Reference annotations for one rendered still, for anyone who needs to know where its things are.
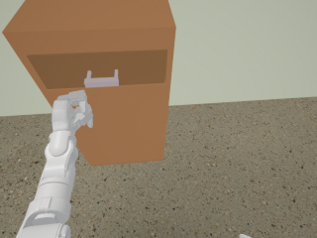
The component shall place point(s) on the robot left hand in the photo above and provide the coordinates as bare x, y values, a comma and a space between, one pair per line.
65, 118

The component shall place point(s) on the left robot forearm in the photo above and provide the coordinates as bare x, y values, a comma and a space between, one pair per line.
51, 204

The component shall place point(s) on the drawer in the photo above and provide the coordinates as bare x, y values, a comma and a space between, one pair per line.
58, 71

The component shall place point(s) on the robot left upper arm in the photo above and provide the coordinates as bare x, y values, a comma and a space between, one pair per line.
54, 230

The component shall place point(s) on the handle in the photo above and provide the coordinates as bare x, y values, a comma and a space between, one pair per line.
101, 81

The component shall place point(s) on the cabinet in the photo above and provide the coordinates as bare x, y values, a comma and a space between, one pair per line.
129, 121

